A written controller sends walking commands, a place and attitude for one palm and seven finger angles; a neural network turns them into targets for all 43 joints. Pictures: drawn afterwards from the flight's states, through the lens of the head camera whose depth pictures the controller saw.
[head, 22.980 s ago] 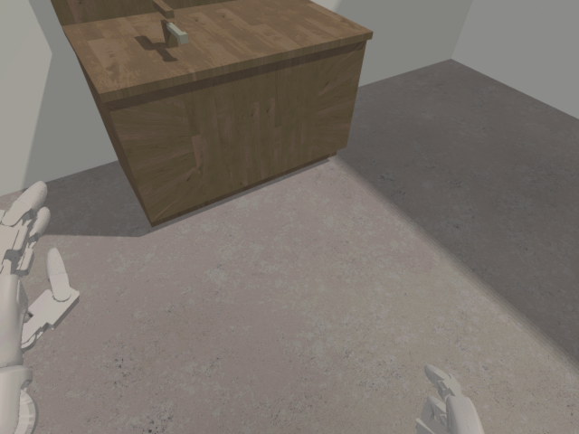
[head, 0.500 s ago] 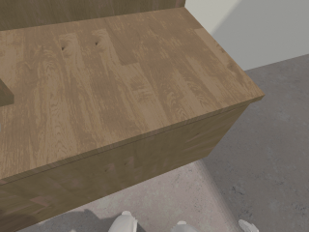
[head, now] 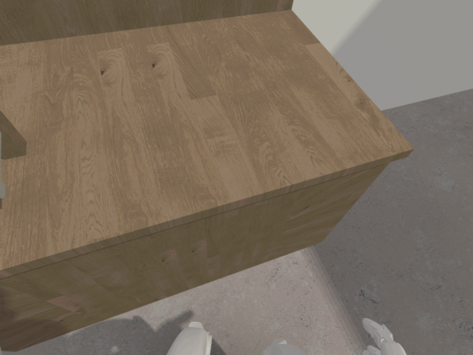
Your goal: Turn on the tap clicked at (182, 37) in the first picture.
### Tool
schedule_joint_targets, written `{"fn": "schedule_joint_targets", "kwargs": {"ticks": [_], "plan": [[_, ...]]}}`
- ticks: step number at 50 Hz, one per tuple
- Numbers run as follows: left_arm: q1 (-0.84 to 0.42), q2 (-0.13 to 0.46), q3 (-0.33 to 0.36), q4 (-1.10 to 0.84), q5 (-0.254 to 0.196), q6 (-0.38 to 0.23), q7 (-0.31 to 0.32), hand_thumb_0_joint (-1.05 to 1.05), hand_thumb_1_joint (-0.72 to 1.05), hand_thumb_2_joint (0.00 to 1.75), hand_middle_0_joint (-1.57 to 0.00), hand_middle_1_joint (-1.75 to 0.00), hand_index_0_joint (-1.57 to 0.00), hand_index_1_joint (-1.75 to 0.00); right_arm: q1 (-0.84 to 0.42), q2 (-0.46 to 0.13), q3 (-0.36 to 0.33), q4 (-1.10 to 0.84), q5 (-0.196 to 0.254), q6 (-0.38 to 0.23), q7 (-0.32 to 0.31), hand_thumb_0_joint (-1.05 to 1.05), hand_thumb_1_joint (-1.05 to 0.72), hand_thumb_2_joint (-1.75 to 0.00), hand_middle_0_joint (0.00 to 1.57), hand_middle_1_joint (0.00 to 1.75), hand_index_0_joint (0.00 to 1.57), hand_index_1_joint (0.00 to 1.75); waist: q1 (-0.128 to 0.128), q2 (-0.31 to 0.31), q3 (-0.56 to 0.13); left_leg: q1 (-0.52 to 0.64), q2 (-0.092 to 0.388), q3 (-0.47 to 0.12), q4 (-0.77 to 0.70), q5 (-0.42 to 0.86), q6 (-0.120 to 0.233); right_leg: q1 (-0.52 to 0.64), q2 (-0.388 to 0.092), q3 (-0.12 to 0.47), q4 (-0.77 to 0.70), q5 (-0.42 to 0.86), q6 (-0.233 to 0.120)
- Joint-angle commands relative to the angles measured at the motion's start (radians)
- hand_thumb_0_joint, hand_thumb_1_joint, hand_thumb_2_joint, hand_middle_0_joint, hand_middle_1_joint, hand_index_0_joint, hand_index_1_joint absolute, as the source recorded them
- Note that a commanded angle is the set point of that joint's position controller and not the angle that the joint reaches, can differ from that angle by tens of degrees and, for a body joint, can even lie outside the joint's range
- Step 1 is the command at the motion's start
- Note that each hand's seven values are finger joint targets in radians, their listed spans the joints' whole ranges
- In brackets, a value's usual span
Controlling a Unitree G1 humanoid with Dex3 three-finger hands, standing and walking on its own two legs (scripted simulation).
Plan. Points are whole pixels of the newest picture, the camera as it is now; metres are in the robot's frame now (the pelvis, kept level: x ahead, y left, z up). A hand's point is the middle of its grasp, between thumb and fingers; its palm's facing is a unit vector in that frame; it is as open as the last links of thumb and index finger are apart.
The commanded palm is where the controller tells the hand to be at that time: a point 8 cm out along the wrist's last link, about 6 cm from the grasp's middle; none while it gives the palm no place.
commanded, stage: push the lever round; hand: left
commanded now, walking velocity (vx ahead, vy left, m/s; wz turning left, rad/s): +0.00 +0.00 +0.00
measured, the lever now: out of the picture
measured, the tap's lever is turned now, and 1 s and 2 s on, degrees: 3 17 39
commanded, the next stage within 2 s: none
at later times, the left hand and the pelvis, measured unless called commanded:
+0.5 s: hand out of the picture +0.30 +0.39 +0.06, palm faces +0.62 -0.77 -0.11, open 7.8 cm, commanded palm +0.27 +0.41 +0.06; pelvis +0.00 -0.01 +0.00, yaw +0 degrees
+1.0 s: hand (16, 202) +0.32 +0.36 +0.06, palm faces +0.68 -0.73 -0.08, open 7.7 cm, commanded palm +0.28 +0.37 +0.06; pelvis +0.00 +0.00 +0.00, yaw +0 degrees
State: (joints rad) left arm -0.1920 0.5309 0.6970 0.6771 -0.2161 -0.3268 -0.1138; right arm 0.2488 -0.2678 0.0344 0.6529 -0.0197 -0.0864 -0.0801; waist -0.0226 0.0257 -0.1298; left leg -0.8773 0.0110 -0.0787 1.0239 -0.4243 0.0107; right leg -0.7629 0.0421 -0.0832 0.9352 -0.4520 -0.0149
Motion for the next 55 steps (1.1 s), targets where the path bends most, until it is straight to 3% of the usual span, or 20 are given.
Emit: {"fn": "schedule_joint_targets", "kwargs": {"ticks": [1,3,5,6,9,12,14,20,21,22,23,30,34,36,39,41,44,46,50,55], "plan": [[-0.121,0.330,0.062,-0.202,-0.016,-0.047,-0.005,0.00,0.90,0.90,-0.15,-0.15,-0.15,-0.15,0.058,-0.178,-0.073,-0.103,0.009,-0.028,-0.007,0.00,-0.90,-0.90,0.20,0.30,0.20,0.30,0.023,0.125,-0.271,0.283,-0.003,-0.025,-0.150,0.296,0.021,0.097,0.012,0.033,-0.121,0.234,-0.013],[-0.127,0.340,0.075,-0.189,-0.016,-0.060,-0.002,0.00,0.90,0.90,-0.15,-0.15,-0.15,-0.15,0.063,-0.180,-0.076,-0.097,0.008,-0.027,-0.004,0.00,-0.90,-0.90,0.20,0.30,0.20,0.30,0.018,0.103,-0.262,0.260,-0.004,-0.022,-0.141,0.286,0.022,0.089,0.012,0.034,-0.115,0.237,-0.011],[-0.185,0.303,0.041,-0.201,-0.019,-0.083,0.002,0.00,0.90,0.90,-0.15,-0.15,-0.15,-0.15,0.057,-0.177,-0.075,-0.090,0.007,-0.027,-0.003,0.00,-0.90,-0.90,0.20,0.30,0.20,0.30,-0.002,0.100,-0.242,0.258,-0.004,-0.023,-0.137,0.257,0.023,0.060,0.012,0.036,-0.111,0.217,-0.011],[-0.183,0.320,0.060,-0.213,-0.015,-0.098,0.007,0.00,0.90,0.90,-0.15,-0.15,-0.15,-0.15,0.058,-0.177,-0.078,-0.083,0.005,-0.029,-0.005,0.00,-0.90,-0.90,0.20,0.30,0.20,0.30,0.008,0.125,-0.263,0.263,-0.001,-0.022,-0.130,0.266,0.023,0.067,0.011,0.040,-0.105,0.220,-0.014],[-0.223,0.304,0.036,-0.204,-0.016,-0.113,0.006,0.00,0.90,0.90,-0.15,-0.15,-0.15,-0.15,0.055,-0.178,-0.079,-0.077,0.005,-0.029,-0.007,0.00,-0.90,-0.90,0.20,0.30,0.20,0.30,-0.008,0.113,-0.266,0.258,-0.005,-0.021,-0.130,0.223,0.024,0.057,0.010,0.044,-0.105,0.193,-0.011],[-0.187,0.340,0.065,-0.228,-0.013,-0.110,0.007,0.00,0.90,0.90,-0.15,-0.15,-0.15,-0.15,0.061,-0.178,-0.081,-0.080,0.005,-0.025,-0.010,0.00,-0.90,-0.90,0.20,0.30,0.20,0.30,0.014,0.131,-0.331,0.272,-0.008,-0.014,-0.129,0.263,0.026,0.115,0.006,0.052,-0.101,0.235,-0.012],[-0.195,0.344,0.060,-0.248,-0.008,-0.102,0.007,0.00,0.90,0.90,-0.15,-0.15,-0.15,-0.15,0.056,-0.174,-0.078,-0.083,0.006,-0.023,-0.010,0.00,-0.90,-0.90,0.20,0.30,0.20,0.30,0.014,0.163,-0.328,0.284,-0.007,-0.011,-0.139,0.264,0.023,0.114,0.006,0.051,-0.105,0.233,-0.011],[-0.209,0.321,0.047,-0.205,-0.008,-0.085,0.020,0.00,0.90,0.90,-0.15,-0.15,-0.15,-0.15,0.049,-0.172,-0.074,-0.077,0.009,-0.021,-0.014,0.00,-0.90,-0.90,0.20,0.30,0.20,0.30,-0.003,0.120,-0.251,0.234,-0.007,-0.013,-0.146,0.191,0.027,0.088,0.008,0.052,-0.124,0.184,-0.008],[-0.208,0.346,0.066,-0.203,-0.001,-0.090,0.026,0.00,0.90,0.90,-0.15,-0.15,-0.15,-0.15,0.051,-0.172,-0.074,-0.070,0.009,-0.019,-0.017,0.00,-0.90,-0.90,0.20,0.30,0.20,0.30,0.005,0.128,-0.255,0.232,-0.004,-0.013,-0.145,0.192,0.028,0.096,0.007,0.055,-0.124,0.183,-0.011],[-0.230,0.305,0.028,-0.201,-0.004,-0.093,0.026,0.00,0.90,0.90,-0.15,-0.15,-0.15,-0.15,0.050,-0.170,-0.072,-0.074,0.008,-0.019,-0.016,0.00,-0.90,-0.90,0.20,0.30,0.20,0.30,-0.009,0.121,-0.251,0.236,-0.007,-0.010,-0.146,0.184,0.029,0.089,0.006,0.055,-0.126,0.181,-0.009],[-0.220,0.333,0.056,-0.177,-0.004,-0.093,0.029,0.00,0.90,0.90,-0.15,-0.15,-0.15,-0.15,0.052,-0.174,-0.074,-0.073,0.008,-0.019,-0.015,0.00,-0.90,-0.90,0.20,0.30,0.20,0.30,-0.002,0.106,-0.248,0.219,-0.005,-0.014,-0.147,0.161,0.028,0.084,0.008,0.055,-0.126,0.159,-0.008],[-0.280,0.289,-0.012,-0.190,0.010,-0.096,0.032,0.00,0.90,0.90,-0.15,-0.15,-0.15,-0.15,0.049,-0.173,-0.070,-0.078,0.010,-0.017,-0.018,0.00,-0.90,-0.90,0.20,0.30,0.20,0.30,-0.017,0.134,-0.261,0.254,-0.004,-0.020,-0.157,0.143,0.025,0.063,0.007,0.053,-0.123,0.143,-0.011],[-0.301,0.233,-0.049,-0.220,0.009,-0.089,0.071,0.00,0.90,0.90,-0.15,-0.15,-0.15,-0.15,0.046,-0.168,-0.070,-0.077,0.007,-0.017,-0.018,0.00,-0.90,-0.90,0.20,0.30,0.20,0.30,-0.017,0.130,-0.274,0.276,-0.004,-0.034,-0.169,0.132,0.020,0.063,0.006,0.046,-0.126,0.139,-0.011],[-0.276,0.245,-0.024,-0.197,0.013,-0.083,0.100,0.00,0.90,0.90,-0.15,-0.15,-0.15,-0.15,0.045,-0.171,-0.071,-0.070,0.006,-0.014,-0.020,0.00,-0.90,-0.90,0.20,0.30,0.20,0.30,-0.012,0.090,-0.258,0.252,-0.002,-0.038,-0.170,0.123,0.023,0.070,0.007,0.048,-0.131,0.136,-0.011],[-0.322,0.205,-0.063,-0.225,0.026,-0.084,0.139,0.00,0.90,0.90,-0.15,-0.15,-0.15,-0.15,0.035,-0.164,-0.068,-0.070,0.004,-0.013,-0.016,0.00,-0.90,-0.90,0.20,0.30,0.20,0.30,-0.023,0.122,-0.253,0.256,-0.003,-0.041,-0.181,0.088,0.018,0.055,0.002,0.047,-0.126,0.120,-0.010],[-0.303,0.217,-0.051,-0.249,0.042,-0.086,0.170,0.00,0.90,0.90,-0.15,-0.15,-0.15,-0.15,0.036,-0.165,-0.070,-0.070,-0.001,-0.010,-0.015,0.00,-0.90,-0.90,0.20,0.30,0.20,0.30,-0.008,0.136,-0.275,0.273,-0.003,-0.043,-0.182,0.124,0.017,0.078,0.003,0.048,-0.124,0.140,-0.015],[-0.298,0.156,-0.099,-0.283,0.051,-0.084,0.205,0.00,0.90,0.90,-0.15,-0.15,-0.15,-0.15,0.031,-0.157,-0.071,-0.072,-0.003,-0.009,-0.008,0.00,-0.90,-0.90,0.20,0.30,0.20,0.30,-0.020,0.132,-0.277,0.301,-0.001,-0.040,-0.185,0.148,0.013,0.080,0.005,0.044,-0.129,0.160,-0.014],[-0.264,0.174,-0.073,-0.284,0.061,-0.083,0.230,0.00,0.90,0.90,-0.15,-0.15,-0.15,-0.15,0.032,-0.160,-0.072,-0.070,-0.008,-0.004,-0.008,0.00,-0.90,-0.90,0.20,0.30,0.20,0.30,-0.008,0.120,-0.285,0.296,0.000,-0.042,-0.182,0.189,0.013,0.098,0.006,0.044,-0.125,0.181,-0.017],[-0.263,0.096,-0.131,-0.340,0.069,-0.089,0.276,0.00,0.90,0.90,-0.15,-0.15,-0.15,-0.15,0.018,-0.148,-0.074,-0.073,-0.009,-0.005,0.002,0.00,-0.90,-0.90,0.20,0.30,0.20,0.30,-0.009,0.150,-0.288,0.336,0.003,-0.047,-0.195,0.213,0.000,0.095,0.006,0.035,-0.123,0.190,-0.019],[-0.250,0.060,-0.141,-0.327,0.086,-0.084,0.344,0.00,0.90,0.90,-0.15,-0.15,-0.15,-0.15,0.006,-0.143,-0.075,-0.068,-0.015,-0.001,0.008,0.00,-0.90,-0.90,0.20,0.30,0.20,0.30,-0.011,0.095,-0.263,0.304,-0.001,-0.043,-0.198,0.192,0.002,0.110,0.005,0.034,-0.130,0.189,-0.017]]}}
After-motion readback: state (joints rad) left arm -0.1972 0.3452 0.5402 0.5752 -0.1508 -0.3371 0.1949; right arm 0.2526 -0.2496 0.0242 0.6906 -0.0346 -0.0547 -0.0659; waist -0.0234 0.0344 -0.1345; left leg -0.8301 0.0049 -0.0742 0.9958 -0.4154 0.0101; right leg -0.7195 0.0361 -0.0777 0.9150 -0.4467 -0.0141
